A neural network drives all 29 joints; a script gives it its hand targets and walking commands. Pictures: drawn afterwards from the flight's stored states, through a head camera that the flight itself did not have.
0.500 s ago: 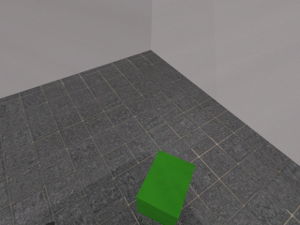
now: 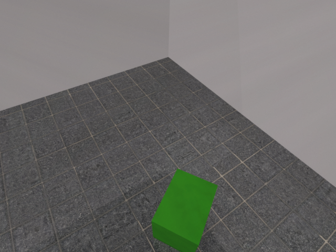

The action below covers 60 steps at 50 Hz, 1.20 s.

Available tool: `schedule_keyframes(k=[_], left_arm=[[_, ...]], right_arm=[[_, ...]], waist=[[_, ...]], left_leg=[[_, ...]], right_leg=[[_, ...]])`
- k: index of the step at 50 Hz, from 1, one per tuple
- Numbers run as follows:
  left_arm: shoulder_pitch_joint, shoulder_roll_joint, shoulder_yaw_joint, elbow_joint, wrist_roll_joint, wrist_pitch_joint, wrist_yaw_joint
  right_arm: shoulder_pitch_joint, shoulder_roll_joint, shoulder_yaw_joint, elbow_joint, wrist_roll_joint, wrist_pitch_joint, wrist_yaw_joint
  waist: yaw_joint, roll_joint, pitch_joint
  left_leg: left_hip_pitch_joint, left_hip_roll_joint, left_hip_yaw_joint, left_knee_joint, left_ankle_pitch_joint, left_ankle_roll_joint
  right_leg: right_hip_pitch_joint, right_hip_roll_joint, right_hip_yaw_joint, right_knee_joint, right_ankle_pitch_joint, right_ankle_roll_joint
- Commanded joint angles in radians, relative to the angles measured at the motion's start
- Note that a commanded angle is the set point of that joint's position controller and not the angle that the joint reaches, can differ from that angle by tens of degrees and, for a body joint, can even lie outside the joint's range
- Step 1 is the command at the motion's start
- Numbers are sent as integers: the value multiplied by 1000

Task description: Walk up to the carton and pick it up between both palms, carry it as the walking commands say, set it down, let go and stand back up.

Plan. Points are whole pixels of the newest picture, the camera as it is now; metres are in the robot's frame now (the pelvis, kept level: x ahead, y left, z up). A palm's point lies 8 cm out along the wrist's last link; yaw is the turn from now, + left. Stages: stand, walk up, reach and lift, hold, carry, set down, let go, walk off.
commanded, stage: walk up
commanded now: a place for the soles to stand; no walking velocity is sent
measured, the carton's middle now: (184, 212) +0.45 -0.08 -0.62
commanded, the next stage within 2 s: none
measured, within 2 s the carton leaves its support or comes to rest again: neither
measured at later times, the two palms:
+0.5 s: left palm out of the picture +0.09 +0.30 -0.10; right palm out of the picture +0.08 -0.31 -0.10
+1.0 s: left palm out of the picture +0.08 +0.30 -0.11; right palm out of the picture +0.09 -0.31 -0.09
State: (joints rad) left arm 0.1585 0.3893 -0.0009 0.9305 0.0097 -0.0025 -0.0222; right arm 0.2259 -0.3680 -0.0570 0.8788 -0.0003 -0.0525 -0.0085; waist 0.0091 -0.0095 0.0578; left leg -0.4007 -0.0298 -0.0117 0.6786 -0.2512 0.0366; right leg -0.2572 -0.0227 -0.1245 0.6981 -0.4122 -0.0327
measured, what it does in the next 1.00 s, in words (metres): stands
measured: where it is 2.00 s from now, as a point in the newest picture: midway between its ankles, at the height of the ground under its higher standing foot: outside the picture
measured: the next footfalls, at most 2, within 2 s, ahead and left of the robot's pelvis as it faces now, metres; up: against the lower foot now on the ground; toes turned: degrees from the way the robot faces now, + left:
none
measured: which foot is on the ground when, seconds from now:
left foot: down 0.00-1.00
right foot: down 0.00-1.00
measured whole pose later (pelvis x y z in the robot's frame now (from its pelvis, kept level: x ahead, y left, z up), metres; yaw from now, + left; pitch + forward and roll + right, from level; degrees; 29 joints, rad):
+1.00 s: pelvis +0.00 +0.00 +0.00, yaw +1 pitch -2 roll +0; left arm 0.17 0.39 0.00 0.93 0.01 -0.01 -0.02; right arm 0.23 -0.37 -0.06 0.88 0.00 -0.05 -0.01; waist 0.01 -0.02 0.05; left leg -0.40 -0.04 -0.02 0.68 -0.25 0.04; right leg -0.25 -0.02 -0.12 0.70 -0.42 -0.04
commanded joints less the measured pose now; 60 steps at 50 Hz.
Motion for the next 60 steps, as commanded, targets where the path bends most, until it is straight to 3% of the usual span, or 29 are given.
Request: schedule_keyframes(k=[1, 3, 5, 6, 8, 10, 12, 14, 17, 22, 25, 26, 28, 30, 31, 33, 34, 35, 36, 38, 40, 42, 44, 45, 50, 51, 55, 58, 60], left_arm=[[-70, 246, 104, -64, 12, -40, 16], [-62, 251, 108, -75, 8, -32, 18], [-85, 221, 98, -107, 3, -25, 13], [-89, 197, 94, -98, -4, -22, 10], [-55, 192, 90, -78, -13, -15, 10], [-25, 180, 90, -48, -10, -24, 11], [4, 201, 96, -44, 0, -33, 11], [-10, 254, 110, -42, 18, -49, 18], [-35, 268, 106, -48, 16, -45, 20], [-57, 205, 96, -83, -2, -31, 17], [-50, 208, 92, -71, 1, -27, 14], [-71, 221, 103, -73, 16, -32, 17], [-66, 233, 109, -64, 25, -37, 13], [-63, 244, 100, -59, 21, -40, 14], [-58, 245, 107, -60, 17, -42, 15], [-74, 227, 105, -73, 9, -34, 17], [-89, 222, 102, -91, 13, -28, 14], [-54, 212, 98, -90, -1, -24, 15], [-53, 204, 96, -83, -5, -20, 14], [-43, 195, 98, -71, -13, -20, 13], [-19, 204, 98, -55, -2, -25, 10], [8, 198, 96, -52, 10, -38, 12], [10, 249, 110, -48, 14, -48, 20], [-40, 253, 106, -55, 11, -48, 17], [-38, 233, 99, -74, 1, -30, 22], [-63, 209, 99, -97, 0, -30, 18], [-51, 186, 95, -85, -5, -22, 10], [-11, 186, 101, -56, 4, -24, 6], [9, 224, 112, -52, 23, -36, 8]], right_arm=[[-34, -218, -23, -52, -20, -26, -6], [12, -225, -25, -54, -27, -31, -10], [58, -248, -29, -53, -27, -38, -15], [62, -264, -37, -46, -34, -39, -19], [66, -284, -31, -36, -30, -29, -24], [12, -267, -26, -36, -27, -26, -26], [-59, -229, -18, -54, -26, -25, -22], [-53, -190, -12, -65, -10, -27, -12], [-22, -202, -17, -45, -16, -23, -12], [20, -244, -33, -50, -27, -35, -12], [4, -234, -17, -62, -28, -25, -16], [-23, -234, -17, -62, -29, -21, -15], [-40, -204, -13, -51, -27, -20, -5], [-28, -220, -22, -50, -25, -22, -5], [-11, -224, -20, -43, -24, -23, -2], [14, -242, -26, -35, -31, -30, -4], [46, -249, -31, -36, -27, -35, -6], [21, -274, -34, -33, -37, -33, -12], [35, -263, -26, -44, -37, -34, -16], [22, -286, -33, -38, -34, -29, -21], [23, -266, -24, -39, -31, -26, -25], [-31, -216, -7, -66, -32, -31, -22], [-33, -181, -11, -58, -15, -29, -9], [-21, -210, -16, -51, -12, -21, -10], [8, -245, -30, -52, -29, -32, -15], [14, -235, -25, -57, -23, -32, -17], [2, -278, -23, -58, -36, -27, -24], [-38, -237, -16, -50, -34, -23, -18], [-35, -212, -17, -57, -33, -23, -12]], waist=[[2, 16, -145], [-2, -57, -176], [-28, 10, -223], [-22, 95, -209], [-30, 96, -173], [14, 89, -150], [44, 32, -127], [41, -55, -113], [17, -91, -123], [-5, -27, -149], [-5, 33, -152], [8, -24, -107], [15, -115, -82], [0, -15, -73], [-6, -53, -89], [4, -15, -139], [-24, -25, -161], [-3, 72, -172], [-8, 100, -191], [10, 128, -127], [0, 75, -129], [37, 24, -154], [36, -12, -162], [10, -47, -110], [1, 12, -210], [-9, -48, -206], [9, 132, -121], [24, 53, -89], [25, -9, -105]], left_leg=[[44, 40, -60, -43, 166, 12], [60, 66, -139, -54, 247, 48], [200, 112, -208, -77, 258, 83], [235, 172, -325, -134, 246, 125], [232, 263, -523, -244, 68, 204], [163, 242, -471, -253, 84, 189], [-3, 157, -311, -164, 84, 103], [-93, 27, -112, -14, 113, 9], [-19, 39, -17, 15, 5, -2], [157, 98, -206, -34, 219, 93], [69, 133, -314, -114, -15, 118], [-3, 118, -295, -100, -36, 109], [-43, 30, -117, -53, -51, 38], [25, 29, -71, -47, 11, 18], [37, 33, -121, -70, 24, 34], [66, 61, -162, -83, 157, 58], [144, 89, -204, -75, 186, 75], [152, 130, -299, -117, 224, 124], [158, 190, -427, -177, 112, 155], [146, 224, -527, -257, 37, 192], [104, 211, -468, -242, 51, 164], [-10, 132, -322, -147, 98, 101], [-47, 28, -121, -17, 141, 18], [-48, 31, -67, -13, 69, 13], [126, 76, -158, 0, 328, 87], [138, 100, -220, -27, 297, 110], [84, 210, -494, -246, -35, 184], [-29, 172, -412, -280, -178, 127], [-82, 105, -292, -184, -129, 66]], right_leg=[[106, -235, 195, -231, 165, -105], [109, -175, 129, -137, 162, -67], [-15, -133, 108, -61, 73, -38], [-74, -83, 90, 4, 22, -13], [-150, -30, 124, 21, -152, -5], [-80, -37, 150, -64, -94, -6], [63, -110, 224, -212, -41, -43], [164, -256, 309, -330, 53, -117], [139, -315, 260, -266, 255, -167], [-47, -144, 108, -90, 124, -35], [-2, -115, 173, -154, -62, -24], [19, -133, 168, -184, -88, -37], [55, -219, 222, -302, -149, -84], [2, -256, 245, -285, -64, -105], [24, -225, 206, -252, -37, -94], [56, -180, 130, -163, 5, -64], [8, -145, 119, -142, 23, -49], [-26, -100, 96, -47, 58, -33], [-35, -74, 125, -16, -26, -19], [-84, -32, 153, -19, -144, -8], [-30, -50, 152, -77, -96, -16], [96, -104, 197, -197, -4, -38], [165, -232, 280, -317, 41, -76], [122, -280, 255, -295, 89, -132], [49, -153, 112, -96, 243, -50], [19, -134, 112, -75, 191, -44], [-49, -41, 145, -41, -128, -18], [26, -53, 155, -153, -124, -38], [94, -133, 234, -256, -150, -65]])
